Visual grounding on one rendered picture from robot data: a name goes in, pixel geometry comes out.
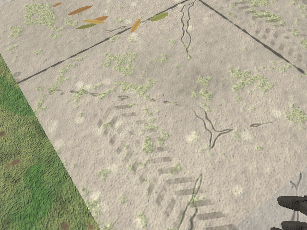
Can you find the right robot hand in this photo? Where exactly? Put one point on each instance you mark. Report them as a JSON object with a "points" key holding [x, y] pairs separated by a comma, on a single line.
{"points": [[296, 203]]}

